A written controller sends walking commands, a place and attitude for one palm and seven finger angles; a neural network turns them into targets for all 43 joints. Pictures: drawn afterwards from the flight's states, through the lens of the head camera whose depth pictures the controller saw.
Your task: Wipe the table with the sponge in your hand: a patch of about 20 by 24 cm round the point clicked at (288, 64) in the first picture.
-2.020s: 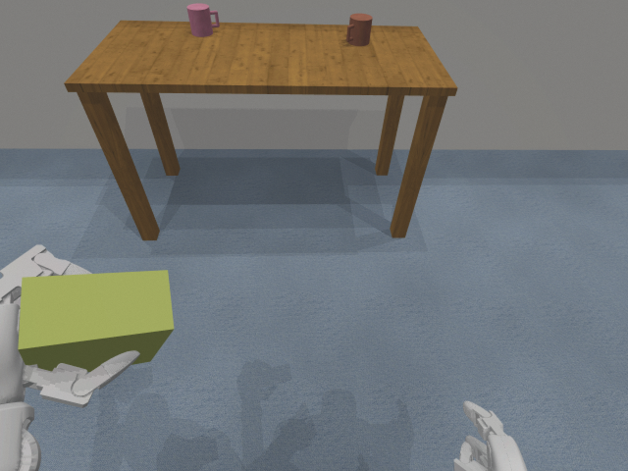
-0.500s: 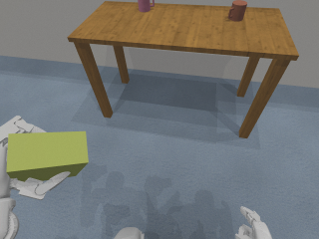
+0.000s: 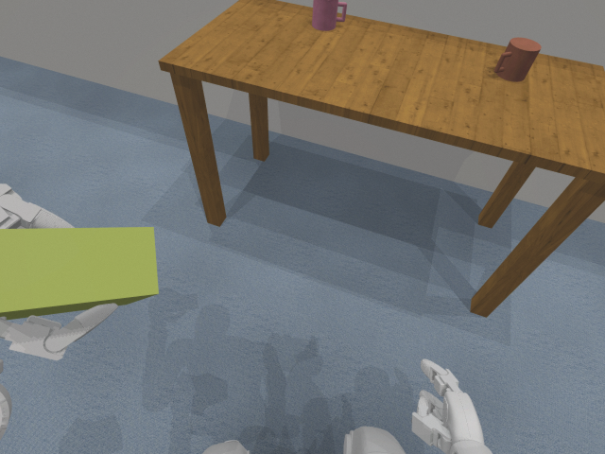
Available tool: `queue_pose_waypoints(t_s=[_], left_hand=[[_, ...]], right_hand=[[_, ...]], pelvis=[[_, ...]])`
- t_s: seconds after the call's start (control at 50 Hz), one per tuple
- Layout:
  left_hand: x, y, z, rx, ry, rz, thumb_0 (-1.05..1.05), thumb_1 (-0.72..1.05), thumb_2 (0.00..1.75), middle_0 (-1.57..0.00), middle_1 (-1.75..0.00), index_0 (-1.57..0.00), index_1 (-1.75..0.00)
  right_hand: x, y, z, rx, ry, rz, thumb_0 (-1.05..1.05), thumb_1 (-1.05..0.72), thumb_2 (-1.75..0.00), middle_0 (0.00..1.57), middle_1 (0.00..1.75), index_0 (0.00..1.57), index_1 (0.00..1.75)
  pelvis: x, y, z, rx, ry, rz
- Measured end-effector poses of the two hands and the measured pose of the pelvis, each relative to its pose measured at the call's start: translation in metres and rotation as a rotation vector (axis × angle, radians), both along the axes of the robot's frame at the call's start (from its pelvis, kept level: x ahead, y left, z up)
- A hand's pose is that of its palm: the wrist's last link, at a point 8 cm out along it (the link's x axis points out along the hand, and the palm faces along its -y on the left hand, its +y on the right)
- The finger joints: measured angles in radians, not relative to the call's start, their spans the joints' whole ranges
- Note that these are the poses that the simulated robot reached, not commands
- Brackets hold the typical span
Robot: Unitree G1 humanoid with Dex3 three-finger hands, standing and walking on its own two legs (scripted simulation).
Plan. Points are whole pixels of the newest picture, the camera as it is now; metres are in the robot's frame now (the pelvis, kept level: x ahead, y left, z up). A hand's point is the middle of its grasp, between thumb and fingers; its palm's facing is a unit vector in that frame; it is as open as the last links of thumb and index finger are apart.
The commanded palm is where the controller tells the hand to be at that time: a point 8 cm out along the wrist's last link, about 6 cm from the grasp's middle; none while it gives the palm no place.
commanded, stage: walk to a spot facing it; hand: left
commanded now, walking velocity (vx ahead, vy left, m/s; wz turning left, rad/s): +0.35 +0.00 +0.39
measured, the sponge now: (94, 274) +0.24 +0.21 +0.18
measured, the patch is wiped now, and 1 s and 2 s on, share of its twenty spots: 0.00 0.00 0.00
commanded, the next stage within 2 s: none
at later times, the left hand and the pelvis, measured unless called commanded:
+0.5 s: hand (102, 240) +0.26 +0.19 +0.21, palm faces +0.59 -0.64 -0.49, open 9.7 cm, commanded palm +0.19 +0.23 +0.20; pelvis +0.12 -0.09 +0.02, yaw +16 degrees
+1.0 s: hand (117, 311) +0.20 +0.17 +0.19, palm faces +0.81 -0.39 -0.44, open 9.7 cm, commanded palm +0.15 +0.17 +0.20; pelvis +0.17 -0.15 +0.01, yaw +33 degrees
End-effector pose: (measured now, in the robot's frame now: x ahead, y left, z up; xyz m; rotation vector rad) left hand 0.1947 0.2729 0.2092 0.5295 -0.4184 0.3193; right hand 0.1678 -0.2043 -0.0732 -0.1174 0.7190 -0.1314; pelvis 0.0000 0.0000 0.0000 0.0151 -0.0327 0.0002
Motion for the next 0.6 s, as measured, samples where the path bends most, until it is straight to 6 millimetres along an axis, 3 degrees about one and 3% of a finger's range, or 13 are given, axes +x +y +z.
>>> queue_pose_waypoints(t_s=[0.08, 0.14, 0.26, 0.32, 0.42, 0.5, 0.6], left_hand=[[-0.012, -0.013, 0.02, 0.033, 0.007, 0.043, 0.0, -0.46, 0.98, -0.8, -1.32, -0.8, -1.33], [-0.017, -0.021, 0.024, 0.038, 0.027, 0.129, 0.0, -0.46, 0.98, -0.8, -1.32, -0.8, -1.33], [-0.008, -0.042, -0.001, -0.044, 0.076, 0.299, 0.0, -0.46, 0.98, -0.8, -1.32, -0.8, -1.33], [0.0, -0.053, -0.005, -0.087, 0.118, 0.321, 0.0, -0.46, 0.98, -0.8, -1.32, -0.8, -1.33], [0.013, -0.061, 0.008, -0.031, 0.15, 0.321, 0.0, -0.46, 0.99, -0.8, -1.33, -0.8, -1.33], [0.019, -0.054, 0.017, 0.011, 0.13, 0.348, 0.0, -0.46, 0.99, -0.8, -1.33, -0.8, -1.33], [0.022, -0.036, 0.008, 0.003, 0.063, 0.377, 0.0, -0.46, 0.99, -0.8, -1.33, -0.8, -1.33]], right_hand=[[0.015, 0.008, -0.001, 0.051, 0.026, 0.065, 0.01, -0.9, -0.89, 0.21, 0.3, 0.21, 0.3], [0.028, 0.0, -0.008, 0.062, 0.06, 0.116, 0.01, -0.9, -0.89, 0.21, 0.3, 0.21, 0.3], [0.07, -0.043, -0.034, 0.003, 0.127, 0.226, 0.01, -0.9, -0.89, 0.21, 0.3, 0.21, 0.3], [0.096, -0.069, -0.027, -0.057, 0.146, 0.24, 0.01, -0.9, -0.89, 0.21, 0.3, 0.21, 0.3], [0.141, -0.096, 0.001, -0.128, 0.101, 0.224, 0.01, -0.91, -0.89, 0.2, 0.3, 0.2, 0.3], [0.174, -0.096, 0.016, -0.161, 0.057, 0.242, 0.01, -0.91, -0.9, 0.2, 0.3, 0.2, 0.3], [0.208, -0.073, 0.016, -0.172, -0.013, 0.267, 0.01, -0.91, -0.9, 0.2, 0.3, 0.2, 0.3]], pelvis=[[0.02, -0.015, 0.011, -0.026, 0.025, 0.03], [0.037, -0.032, 0.014, -0.034, 0.032, 0.062], [0.066, -0.068, 0.004, -0.001, 0.013, 0.17], [0.08, -0.076, 0.012, 0.024, 0.006, 0.201], [0.101, -0.086, 0.024, 0.054, 0.024, 0.251], [0.117, -0.086, 0.024, 0.056, 0.047, 0.283], [0.136, -0.072, 0.006, 0.028, 0.046, 0.298]])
